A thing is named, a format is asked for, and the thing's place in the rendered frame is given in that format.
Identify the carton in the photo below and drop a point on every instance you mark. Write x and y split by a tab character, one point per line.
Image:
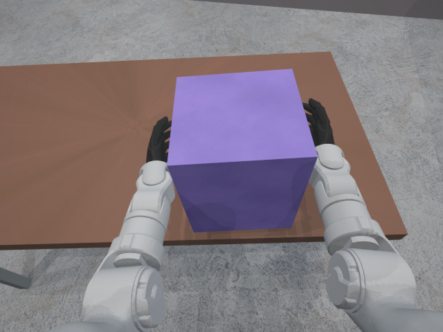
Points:
241	152

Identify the right robot hand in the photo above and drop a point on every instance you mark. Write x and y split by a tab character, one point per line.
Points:
320	128

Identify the robot right forearm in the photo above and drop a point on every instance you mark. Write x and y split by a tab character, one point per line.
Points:
344	213

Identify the table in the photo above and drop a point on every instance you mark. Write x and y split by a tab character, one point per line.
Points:
73	139

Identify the left robot hand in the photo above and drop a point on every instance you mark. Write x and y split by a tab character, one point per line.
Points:
157	146

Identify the robot left forearm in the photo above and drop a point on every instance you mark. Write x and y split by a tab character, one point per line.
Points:
140	241

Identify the robot left upper arm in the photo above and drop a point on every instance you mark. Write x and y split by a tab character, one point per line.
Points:
125	299

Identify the robot right upper arm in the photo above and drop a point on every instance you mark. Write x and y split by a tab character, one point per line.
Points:
377	290

